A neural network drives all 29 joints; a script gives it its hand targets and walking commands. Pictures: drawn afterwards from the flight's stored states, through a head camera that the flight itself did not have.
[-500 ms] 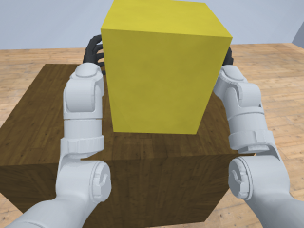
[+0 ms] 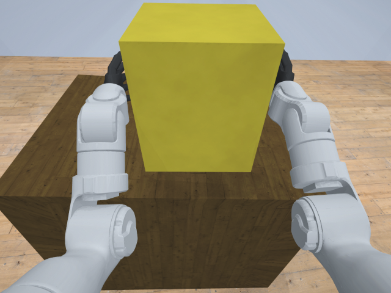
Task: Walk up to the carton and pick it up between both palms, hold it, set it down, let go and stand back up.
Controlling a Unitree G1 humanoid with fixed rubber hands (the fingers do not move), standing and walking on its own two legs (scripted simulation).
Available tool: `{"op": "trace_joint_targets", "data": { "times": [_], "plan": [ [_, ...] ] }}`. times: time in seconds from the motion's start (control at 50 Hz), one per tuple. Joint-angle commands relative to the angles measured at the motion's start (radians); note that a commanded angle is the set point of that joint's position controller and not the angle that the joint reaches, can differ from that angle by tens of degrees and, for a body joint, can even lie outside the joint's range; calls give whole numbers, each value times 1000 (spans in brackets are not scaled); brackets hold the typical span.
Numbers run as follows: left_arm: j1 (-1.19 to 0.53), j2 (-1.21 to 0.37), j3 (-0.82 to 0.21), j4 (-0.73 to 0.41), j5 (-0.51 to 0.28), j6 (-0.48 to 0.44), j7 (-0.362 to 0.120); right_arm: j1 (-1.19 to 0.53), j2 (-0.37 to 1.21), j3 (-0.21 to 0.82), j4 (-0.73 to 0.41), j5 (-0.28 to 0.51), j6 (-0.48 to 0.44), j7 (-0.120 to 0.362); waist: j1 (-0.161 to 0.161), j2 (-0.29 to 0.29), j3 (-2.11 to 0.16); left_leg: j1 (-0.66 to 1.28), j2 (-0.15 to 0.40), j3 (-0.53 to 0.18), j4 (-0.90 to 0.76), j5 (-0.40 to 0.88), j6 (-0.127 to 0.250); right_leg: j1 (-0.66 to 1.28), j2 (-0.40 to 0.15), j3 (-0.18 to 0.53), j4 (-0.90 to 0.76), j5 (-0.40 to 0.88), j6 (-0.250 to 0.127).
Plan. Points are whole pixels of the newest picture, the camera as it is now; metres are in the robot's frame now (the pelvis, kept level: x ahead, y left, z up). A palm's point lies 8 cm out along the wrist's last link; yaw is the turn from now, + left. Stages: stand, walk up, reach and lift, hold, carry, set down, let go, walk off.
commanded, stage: reach and lift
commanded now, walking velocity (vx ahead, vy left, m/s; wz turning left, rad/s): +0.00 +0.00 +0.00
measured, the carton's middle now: (199, 90) +0.41 +0.00 +0.25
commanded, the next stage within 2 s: hold in 0.10 s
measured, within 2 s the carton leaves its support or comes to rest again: neither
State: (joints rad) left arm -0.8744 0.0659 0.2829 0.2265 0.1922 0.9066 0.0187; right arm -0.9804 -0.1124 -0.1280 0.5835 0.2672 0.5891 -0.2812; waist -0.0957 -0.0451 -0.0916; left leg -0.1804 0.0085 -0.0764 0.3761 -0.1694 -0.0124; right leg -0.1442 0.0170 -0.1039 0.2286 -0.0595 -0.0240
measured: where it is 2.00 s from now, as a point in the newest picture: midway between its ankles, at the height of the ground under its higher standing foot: outside the picture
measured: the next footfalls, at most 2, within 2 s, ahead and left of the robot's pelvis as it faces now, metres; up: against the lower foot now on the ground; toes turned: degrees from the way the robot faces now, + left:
none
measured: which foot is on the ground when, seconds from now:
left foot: down 0.00-1.00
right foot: down 0.00-1.00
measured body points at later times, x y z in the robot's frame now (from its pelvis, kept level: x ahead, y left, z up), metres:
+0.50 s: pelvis +0.01 +0.00 +0.00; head -0.06 +0.03 +0.44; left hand +0.36 +0.16 +0.28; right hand +0.39 -0.15 +0.30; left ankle +0.02 +0.12 -0.75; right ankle +0.04 -0.11 -0.75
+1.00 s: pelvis +0.00 -0.02 +0.00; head -0.06 +0.01 +0.44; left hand +0.37 +0.16 +0.29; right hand +0.39 -0.15 +0.31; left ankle +0.02 +0.12 -0.75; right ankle +0.04 -0.11 -0.75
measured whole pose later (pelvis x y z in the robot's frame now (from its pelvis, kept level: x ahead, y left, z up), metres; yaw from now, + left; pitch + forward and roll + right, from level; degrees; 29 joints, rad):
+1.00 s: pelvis +0.00 -0.02 +0.00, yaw +1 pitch -3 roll -1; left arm -0.89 0.05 0.32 0.10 0.26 1.06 -0.04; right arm -1.01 -0.13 -0.09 0.52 0.35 0.73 -0.34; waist -0.08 -0.06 -0.12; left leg -0.13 0.02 -0.10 0.35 -0.17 -0.04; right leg -0.10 0.03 -0.12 0.25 -0.09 -0.05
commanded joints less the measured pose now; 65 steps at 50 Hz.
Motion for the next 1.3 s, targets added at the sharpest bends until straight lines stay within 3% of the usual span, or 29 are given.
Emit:
{"op": "trace_joint_targets", "data": {
  "times": [0.0,0.1,0.22,0.28,0.42,0.5,0.62,0.88,1.28],
  "plan": [
    [-1058,-548,-489,-274,-259,-105,-123,-929,418,245,-249,123,-5,91,-74,152,-581,85,-57,63,-46,164,-43,218,52,14,15,43,34],
    [-1047,-543,-490,-316,-264,-83,-114,-922,423,273,-265,167,28,83,-55,167,-631,102,-63,56,-23,262,-48,259,50,23,27,126,36],
    [-862,-517,-469,-471,-191,13,-108,-814,399,392,-383,271,75,61,41,149,-640,206,-53,47,-6,549,-37,340,60,25,17,261,34],
    [-791,-498,-453,-510,-153,70,-119,-776,365,403,-405,286,90,57,58,119,-545,213,-48,55,-24,571,-29,345,61,24,-1,241,31],
    [-887,-506,-461,-439,-170,99,-144,-895,361,301,-364,228,86,63,10,79,-375,70,-47,85,-100,202,-10,300,55,21,-5,-7,30],
    [-962,-519,-462,-392,-198,72,-144,-952,401,290,-345,219,93,61,6,94,-428,42,-51,84,-90,143,-7,281,52,22,7,-32,34],
    [-954,-485,-392,-277,-171,56,-160,-927,398,257,-252,199,112,51,10,97,-411,-32,-57,81,-107,70,0,298,40,20,17,-48,47],
    [-954,-454,-363,-318,-135,51,-201,-923,429,273,-314,215,116,23,18,87,-502,59,-72,64,-69,216,7,300,29,7,12,67,64],
    [-876,-468,-429,-409,-139,93,-215,-870,391,288,-404,199,110,-1,-12,131,-461,76,-67,70,-80,237,-6,307,35,0,12,55,54]
  ]
}}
